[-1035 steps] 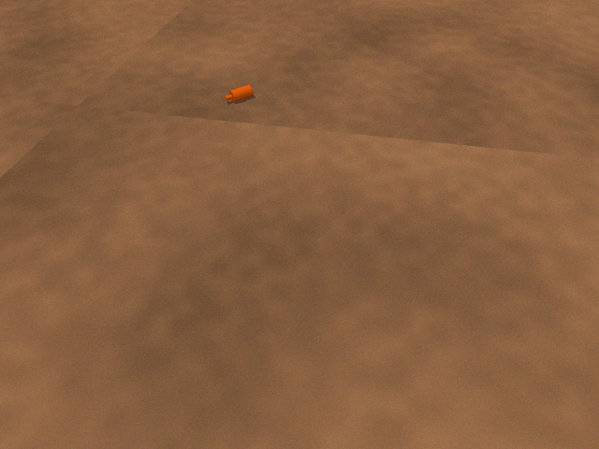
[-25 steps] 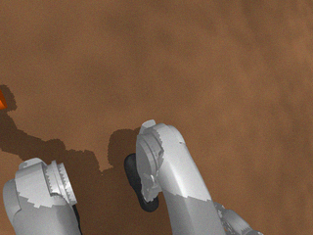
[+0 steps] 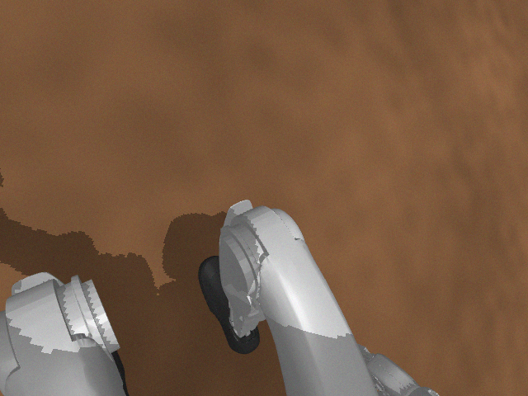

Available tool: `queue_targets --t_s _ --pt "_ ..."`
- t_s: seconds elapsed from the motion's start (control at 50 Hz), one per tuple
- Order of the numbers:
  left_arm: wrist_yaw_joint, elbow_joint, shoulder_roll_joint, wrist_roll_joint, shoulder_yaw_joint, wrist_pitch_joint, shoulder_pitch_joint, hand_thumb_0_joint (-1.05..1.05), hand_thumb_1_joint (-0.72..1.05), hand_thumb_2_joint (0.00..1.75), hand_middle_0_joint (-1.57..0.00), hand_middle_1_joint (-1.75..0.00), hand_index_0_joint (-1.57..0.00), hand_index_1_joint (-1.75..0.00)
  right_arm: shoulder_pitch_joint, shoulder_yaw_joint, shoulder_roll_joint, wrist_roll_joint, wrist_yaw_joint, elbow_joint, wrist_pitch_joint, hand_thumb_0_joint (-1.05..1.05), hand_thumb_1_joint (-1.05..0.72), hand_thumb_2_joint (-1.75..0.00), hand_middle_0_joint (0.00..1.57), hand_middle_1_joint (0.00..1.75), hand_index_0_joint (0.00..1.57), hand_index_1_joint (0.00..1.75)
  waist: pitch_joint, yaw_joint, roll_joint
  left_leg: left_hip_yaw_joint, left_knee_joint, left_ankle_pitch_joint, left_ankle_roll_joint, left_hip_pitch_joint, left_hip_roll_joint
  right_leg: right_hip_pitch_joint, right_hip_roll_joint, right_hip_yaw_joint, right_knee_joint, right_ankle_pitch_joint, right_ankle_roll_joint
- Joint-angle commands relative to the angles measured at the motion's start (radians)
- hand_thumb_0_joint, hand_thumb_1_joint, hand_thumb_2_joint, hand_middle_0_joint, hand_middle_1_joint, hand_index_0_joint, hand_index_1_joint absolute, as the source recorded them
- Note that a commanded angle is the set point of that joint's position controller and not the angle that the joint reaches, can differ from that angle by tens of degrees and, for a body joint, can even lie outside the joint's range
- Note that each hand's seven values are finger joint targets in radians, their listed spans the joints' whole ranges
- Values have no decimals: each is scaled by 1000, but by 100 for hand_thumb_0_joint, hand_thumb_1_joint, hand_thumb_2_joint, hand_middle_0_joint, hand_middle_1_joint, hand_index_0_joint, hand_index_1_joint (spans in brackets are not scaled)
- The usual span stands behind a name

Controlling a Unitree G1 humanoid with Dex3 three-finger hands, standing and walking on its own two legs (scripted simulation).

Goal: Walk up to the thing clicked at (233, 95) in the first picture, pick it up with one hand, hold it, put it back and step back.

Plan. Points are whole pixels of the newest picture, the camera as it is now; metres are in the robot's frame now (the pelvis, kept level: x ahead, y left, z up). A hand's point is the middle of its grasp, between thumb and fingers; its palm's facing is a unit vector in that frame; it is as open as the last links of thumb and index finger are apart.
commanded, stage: close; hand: left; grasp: from above
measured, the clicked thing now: out of the picture +0.46 +0.33 -0.27
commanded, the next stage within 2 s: settle in 1.46 s
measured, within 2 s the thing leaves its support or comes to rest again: leaves its support in 1.92 s
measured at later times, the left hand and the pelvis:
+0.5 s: hand out of the picture +0.45 +0.31 -0.25, palm faces -0.45 -0.14 -0.88, open 11.4 cm; pelvis +0.00 +0.00 +0.00, yaw +0 degrees
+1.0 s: hand out of the picture +0.45 +0.31 -0.25, palm faces -0.45 -0.13 -0.88, open 10.5 cm; pelvis +0.00 +0.00 +0.01, yaw -1 degrees
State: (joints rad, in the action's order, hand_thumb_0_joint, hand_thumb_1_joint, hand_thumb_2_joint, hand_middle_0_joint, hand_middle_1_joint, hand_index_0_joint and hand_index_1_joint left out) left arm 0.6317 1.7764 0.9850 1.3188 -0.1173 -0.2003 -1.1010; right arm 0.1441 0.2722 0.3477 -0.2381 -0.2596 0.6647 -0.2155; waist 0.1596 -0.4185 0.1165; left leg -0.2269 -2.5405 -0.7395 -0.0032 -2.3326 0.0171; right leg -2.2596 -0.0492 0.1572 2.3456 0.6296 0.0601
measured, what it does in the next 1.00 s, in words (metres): stands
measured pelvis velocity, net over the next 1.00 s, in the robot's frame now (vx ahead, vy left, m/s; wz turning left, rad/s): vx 0.00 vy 0.00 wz -0.01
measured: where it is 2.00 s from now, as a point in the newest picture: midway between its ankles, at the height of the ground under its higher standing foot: (179, 359)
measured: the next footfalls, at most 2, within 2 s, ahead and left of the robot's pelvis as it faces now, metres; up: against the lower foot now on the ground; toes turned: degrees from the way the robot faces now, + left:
none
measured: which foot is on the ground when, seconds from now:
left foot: down 0.00-1.00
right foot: down 0.00-1.00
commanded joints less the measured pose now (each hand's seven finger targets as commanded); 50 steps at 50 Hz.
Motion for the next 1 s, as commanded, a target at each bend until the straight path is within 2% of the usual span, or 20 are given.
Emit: queue_targets --t_s 0.0,0.04,0.12,0.2,0.24,0.36,0.4,0.42,0.48,0.5,0.56,0.62,0.68,0.7,0.72,0.76,0.78,0.82,0.86,0.98 --pt "37 -102 207 -14 1 -4 -258 0 -30 93 -18 -106 -20 -103 210 -98 334 2 10 22 -9 0 -89 -90 20 30 20 30 -660 -42 -531 79 281 255 12 496 -34 386 -29 104 -182 -250 -83" --pt "35 -105 228 -11 -5 -6 -262 0 -27 91 -19 -106 -22 -102 207 -93 337 5 9 23 -10 0 -89 -90 20 30 20 30 -635 -41 -528 76 284 221 14 467 -34 369 -28 106 -183 -221 -82" --pt "26 -114 207 -10 9 -4 -250 0 -25 88 -21 -103 -24 -100 209 -94 334 -1 6 14 -14 0 -89 -90 20 30 20 30 -638 -48 -517 87 269 236 18 467 -33 393 -31 103 -191 -238 -79" --pt "34 -134 226 -22 -10 -4 -243 0 -22 89 -24 -101 -27 -98 214 -98 336 8 14 20 -9 0 -89 -90 20 30 20 30 -680 -28 -546 75 290 257 10 491 -35 397 -30 110 -187 -247 -85" --pt "22 -92 194 -18 12 1 -230 0 -21 87 -25 -100 -28 -97 210 -93 328 4 8 18 -8 0 -89 -90 20 30 20 30 -636 -51 -509 72 282 245 13 469 -37 384 -33 113 -185 -245 -82" --pt "10 -106 197 -19 22 -4 -236 0 -13 83 -32 -95 -34 -93 216 -90 336 8 7 17 -10 0 -89 -90 20 30 20 30 -625 -55 -516 75 280 263 12 486 -37 390 -31 109 -190 -257 -80" --pt "18 -106 216 -30 5 -8 -225 0 -9 82 -35 -95 -38 -92 211 -89 333 8 10 15 -10 0 -89 -90 20 30 20 30 -639 -39 -519 76 290 252 12 478 -35 413 -32 108 -198 -249 -82" --pt "13 -121 192 -25 22 -6 -233 0 -7 82 -36 -94 -39 -91 210 -92 336 9 7 9 -12 0 -89 -90 20 30 20 30 -633 -46 -522 75 284 265 10 490 -37 392 -29 109 -192 -259 -80" --pt "18 -141 222 -23 8 -15 -243 0 -6 79 -36 -94 -39 -90 212 -93 341 9 11 9 -9 0 -89 -90 20 30 20 30 -649 -43 -550 66 297 261 5 507 -38 388 -28 114 -187 -247 -85" --pt "16 -109 193 -21 33 -12 -241 0 -6 75 -37 -91 -40 -88 199 -92 342 8 8 2 -13 0 -90 -90 20 30 20 30 -613 -52 -532 71 287 238 7 488 -39 374 -27 110 -185 -236 -84" --pt "30 -149 232 -24 4 -16 -248 0 0 78 -41 -90 -44 -87 201 -93 346 12 12 5 -10 0 -89 -90 20 30 20 30 -648 -35 -546 68 303 249 4 506 -39 389 -31 111 -189 -239 -85" --pt "33 -120 200 -16 23 -11 -237 0 4 74 -44 -90 -47 -86 205 -91 342 6 9 -1 -14 0 -90 -90 20 30 20 30 -612 -55 -519 76 290 234 10 480 -40 392 -34 111 -199 -239 -81" --pt "40 -146 220 -24 11 -11 -251 0 9 76 -48 -89 -51 -85 195 -96 343 10 14 4 -16 0 -89 -90 20 30 20 30 -652 -33 -553 69 303 242 3 508 -41 385 -30 111 -192 -238 -85" --pt "36 -127 195 -16 40 -6 -263 0 10 75 -50 -87 -53 -84 190 -88 341 8 10 -7 -19 0 -90 -90 20 30 20 30 -625 -51 -547 71 300 232 6 493 -41 375 -30 110 -193 -233 -84" --pt "40 -110 224 -22 13 -7 -255 0 11 76 -50 -87 -53 -84 201 -89 343 9 11 10 -16 0 -89 -90 20 30 20 30 -617 -52 -511 67 292 220 10 466 -42 379 -31 114 -198 -227 -81" --pt "36 -112 216 -23 13 -7 -259 0 16 74 -53 -86 -56 -82 212 -82 343 6 7 1 -20 0 -89 -90 20 30 20 30 -596 -68 -499 72 287 224 13 455 -39 388 -27 111 -198 -230 -77" --pt "37 -118 207 -28 19 -9 -261 0 17 74 -55 -85 -58 -82 202 -95 355 9 12 2 -22 0 -89 -90 20 30 20 30 -607 -56 -520 66 297 234 7 483 -41 372 -28 110 -197 -233 -82" --pt "31 -106 235 -24 15 -6 -254 0 20 71 -57 -83 -60 -80 206 -79 348 7 10 -4 -24 0 -89 -90 20 30 20 30 -609 -61 -490 73 285 233 14 469 -40 404 -29 107 -206 -238 -77" --pt "27 -98 207 -28 38 -4 -250 0 23 71 -60 -82 -63 -79 196 -87 349 11 13 -4 -24 0 -90 -90 20 30 20 30 -608 -56 -500 75 289 217 12 466 -40 401 -32 103 -206 -225 -80" --pt "28 -94 236 -34 17 -8 -233 0 32 72 -67 -81 -70 -78 200 -76 344 12 17 -14 -19 0 -89 -90 20 30 20 30 -601 -50 -483 68 296 221 12 453 -42 406 -30 111 -211 -224 -78"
